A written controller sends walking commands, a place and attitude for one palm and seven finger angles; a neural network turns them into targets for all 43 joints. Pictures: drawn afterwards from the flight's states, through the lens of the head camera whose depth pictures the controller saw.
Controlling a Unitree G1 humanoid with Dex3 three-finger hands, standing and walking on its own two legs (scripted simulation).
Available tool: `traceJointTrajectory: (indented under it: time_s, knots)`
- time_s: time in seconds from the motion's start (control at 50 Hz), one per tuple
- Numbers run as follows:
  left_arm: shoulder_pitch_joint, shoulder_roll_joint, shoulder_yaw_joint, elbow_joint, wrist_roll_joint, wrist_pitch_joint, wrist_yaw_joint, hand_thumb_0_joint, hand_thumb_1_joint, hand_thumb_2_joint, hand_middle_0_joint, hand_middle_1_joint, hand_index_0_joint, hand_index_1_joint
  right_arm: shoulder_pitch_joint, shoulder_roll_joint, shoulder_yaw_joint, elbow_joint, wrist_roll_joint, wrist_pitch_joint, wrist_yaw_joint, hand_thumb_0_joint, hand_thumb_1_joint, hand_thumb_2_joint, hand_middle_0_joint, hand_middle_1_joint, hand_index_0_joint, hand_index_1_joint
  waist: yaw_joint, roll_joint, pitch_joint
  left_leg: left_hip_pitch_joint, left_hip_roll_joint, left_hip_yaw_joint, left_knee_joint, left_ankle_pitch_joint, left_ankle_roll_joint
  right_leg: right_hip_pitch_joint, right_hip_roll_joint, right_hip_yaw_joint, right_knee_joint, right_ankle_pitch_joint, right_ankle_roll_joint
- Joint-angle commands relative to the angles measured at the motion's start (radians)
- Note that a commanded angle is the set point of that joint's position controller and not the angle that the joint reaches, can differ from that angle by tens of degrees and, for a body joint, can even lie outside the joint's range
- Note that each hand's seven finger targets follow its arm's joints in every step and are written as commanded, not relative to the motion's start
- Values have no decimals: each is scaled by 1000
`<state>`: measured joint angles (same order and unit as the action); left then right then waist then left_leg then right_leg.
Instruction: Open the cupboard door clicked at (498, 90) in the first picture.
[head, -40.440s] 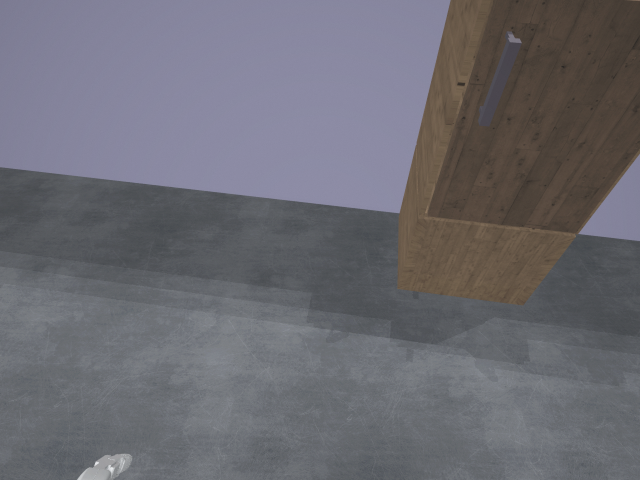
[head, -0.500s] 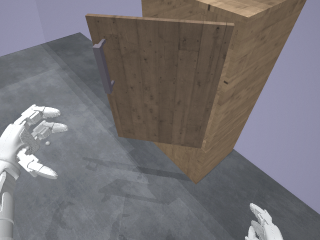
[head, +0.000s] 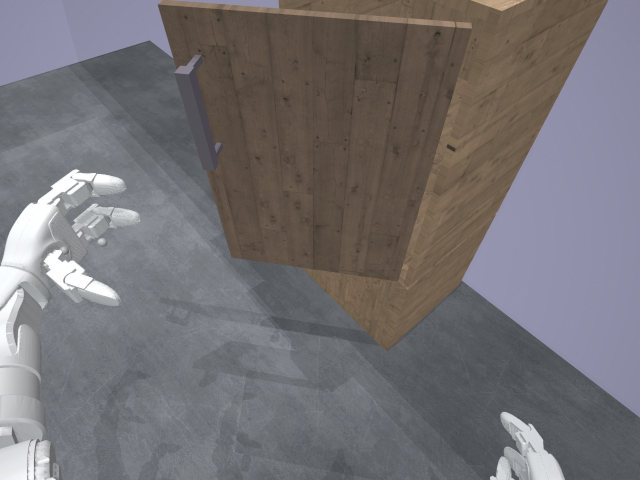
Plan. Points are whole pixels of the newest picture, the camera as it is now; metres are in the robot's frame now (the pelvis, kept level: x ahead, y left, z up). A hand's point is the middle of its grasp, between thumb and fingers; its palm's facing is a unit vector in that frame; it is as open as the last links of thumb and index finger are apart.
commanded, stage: move the hooked fingers beside the handle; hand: left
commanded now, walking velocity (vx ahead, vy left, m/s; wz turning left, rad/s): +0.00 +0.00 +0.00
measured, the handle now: (203, 116) +0.63 +0.22 +0.11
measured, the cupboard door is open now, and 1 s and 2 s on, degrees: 39 39 39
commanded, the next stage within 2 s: none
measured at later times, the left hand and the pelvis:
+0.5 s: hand (120, 192) +0.42 +0.28 +0.13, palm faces -0.13 -0.99 +0.00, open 14.0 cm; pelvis +0.01 +0.02 -0.01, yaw -1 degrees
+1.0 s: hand (140, 153) +0.50 +0.28 +0.13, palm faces -0.11 -0.99 +0.00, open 14.0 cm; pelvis +0.01 +0.02 -0.02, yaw -2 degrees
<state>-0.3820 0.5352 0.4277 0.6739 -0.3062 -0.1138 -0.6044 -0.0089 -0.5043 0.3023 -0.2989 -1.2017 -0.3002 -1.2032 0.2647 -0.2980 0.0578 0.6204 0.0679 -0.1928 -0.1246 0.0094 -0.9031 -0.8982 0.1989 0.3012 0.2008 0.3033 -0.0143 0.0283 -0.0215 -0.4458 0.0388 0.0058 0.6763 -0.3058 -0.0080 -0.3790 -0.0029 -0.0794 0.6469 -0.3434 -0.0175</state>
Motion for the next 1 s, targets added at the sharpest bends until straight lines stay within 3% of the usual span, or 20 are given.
traceJointTrajectory:
  time_s: [0.0,0.08,0.14,0.24,0.26,0.32,0.34,0.36,0.4,0.44,0.5,0.54,0.58,0.6,0.66,0.74,0.8,0.84,0.92,0.98]
  knots:
    - [-379,333,95,-167,-27,-88,-10,0,-500,300,-300,-1200,-300,-1200,6,-150,-64,-129,-1,-37,-6,0,-900,-900,200,300,200,300,-12,65,-332,189,-50,-17,-55,208,42,36,11,63,-81,273,0]
    - [-351,351,124,-96,-28,-87,-16,0,-500,300,-300,-1200,-300,-1200,31,-159,-73,-140,-3,-21,10,0,-900,-900,200,300,200,300,4,34,-329,169,-48,-17,-50,255,43,36,16,51,-59,332,-3]
    - [-415,359,108,-36,-18,-75,-18,0,-500,300,-300,-1200,-300,-1200,45,-167,-72,-140,0,-1,13,0,-900,-900,200,300,200,300,-8,18,-263,127,-45,-18,-55,225,41,-8,21,46,-60,289,-6]
    - [-522,388,112,-34,-3,-112,-7,0,-500,300,-300,-1200,-300,-1200,85,-175,-81,-135,-6,20,17,0,-900,-900,200,300,200,300,-28,43,-323,160,-40,-18,-38,253,43,-28,26,47,-48,296,-9]
    - [-549,421,137,-51,4,-127,-4,0,-500,300,-300,-1200,-300,-1200,98,-178,-85,-127,-9,24,18,0,-900,-900,200,300,200,300,-25,54,-369,181,-38,-27,-35,280,41,-21,28,44,-39,315,-9]
    - [-614,362,74,-41,15,-150,-4,0,-500,300,-300,-1200,-300,-1200,111,-175,-86,-114,-11,30,21,0,-900,-900,200,300,200,300,-47,122,-379,237,-30,-42,-28,297,32,-86,31,32,-35,282,-12]
    - [-641,344,57,-32,6,-153,-7,0,-500,300,-300,-1200,-300,-1200,117,-175,-85,-111,-13,33,20,0,-900,-900,200,300,200,300,-58,88,-374,231,-29,-42,-22,313,36,-83,35,32,-36,298,-14]
    - [-637,394,100,-1,12,-151,-5,0,-500,300,-300,-1200,-300,-1200,128,-183,-89,-99,-14,39,20,0,-900,-900,200,300,200,300,-51,83,-381,224,-26,-47,-24,298,33,-86,36,31,-35,286,-11]
    - [-635,374,80,38,20,-143,-7,0,-500,300,-300,-1200,-300,-1200,135,-183,-87,-97,-14,48,22,0,-900,-900,200,300,200,300,-51,94,-373,224,-26,-54,-27,301,31,-103,32,26,-33,276,-14]
    - [-693,339,34,89,28,-130,-5,0,-500,300,-300,-1200,-300,-1200,136,-181,-82,-91,-13,57,22,0,-900,-900,200,300,200,300,-70,83,-331,196,-25,-52,-25,282,32,-131,35,24,-33,254,-14]
    - [-754,377,40,196,60,-121,10,0,-500,300,-300,-1200,-300,-1200,156,-189,-81,-76,-17,73,23,0,-900,-900,200,300,200,300,-82,69,-294,149,-23,-57,-24,219,31,-170,29,23,-32,207,-10]
    - [-797,392,49,195,63,-140,21,0,-500,300,-300,-1200,-300,-1200,167,-189,-80,-80,-22,80,25,0,-900,-900,200,300,200,300,-81,74,-333,161,-22,-58,-12,257,31,-165,32,24,-18,228,-14]
    - [-828,465,95,196,81,-165,29,0,-500,300,-300,-1200,-300,-1200,185,-196,-83,-76,-27,89,28,0,-900,-900,200,300,200,300,-76,99,-408,191,-19,-65,6,300,26,-158,31,29,-3,254,-12]
    - [-837,447,78,212,85,-173,28,0,-500,300,-300,-1200,-300,-1200,184,-192,-80,-77,-27,94,31,0,-900,-900,200,300,200,300,-85,97,-414,193,-18,-63,10,297,26,-166,32,29,-2,253,-9]
    - [-885,482,96,244,89,-198,24,0,-500,300,-300,-1200,-300,-1200,199,-196,-81,-69,-29,111,32,0,-900,-900,200,300,200,300,-94,93,-448,180,-17,-57,30,317,30,-158,37,35,11,280,-5]
    - [-925,506,89,329,102,-184,11,0,-500,300,-300,-1200,-300,-1200,221,-203,-79,-55,-28,135,30,0,-900,-900,200,300,200,300,-113,98,-405,133,-18,-51,45,301,37,-192,40,38,11,274,-4]
    - [-939,552,100,366,124,-166,6,0,-500,300,-300,-1200,-300,-1200,244,-209,-80,-53,-28,156,31,0,-900,-900,200,300,200,300,-115,85,-417,103,-18,-51,57,305,40,-189,39,40,18,291,1]
    - [-968,538,79,375,124,-170,4,0,-500,300,-300,-1200,-300,-1200,253,-208,-79,-53,-28,168,29,0,-900,-900,200,300,200,300,-130,85,-417,100,-17,-49,68,312,42,-209,46,37,24,285,-1]
    - [-1051,570,77,401,136,-176,2,0,-500,300,-300,-1200,-300,-1200,278,-216,-78,-35,-30,187,28,0,-900,-900,200,300,200,300,-160,111,-425,89,-12,-50,85,281,45,-247,48,44,20,260,5]
    - [-1098,661,118,448,151,-169,3,0,-500,300,-300,-1200,-300,-1200,294,-223,-72,-33,-26,203,21,0,-900,-900,200,300,200,300,-167,93,-444,27,-15,-45,104,259,51,-219,50,55,27,270,10]
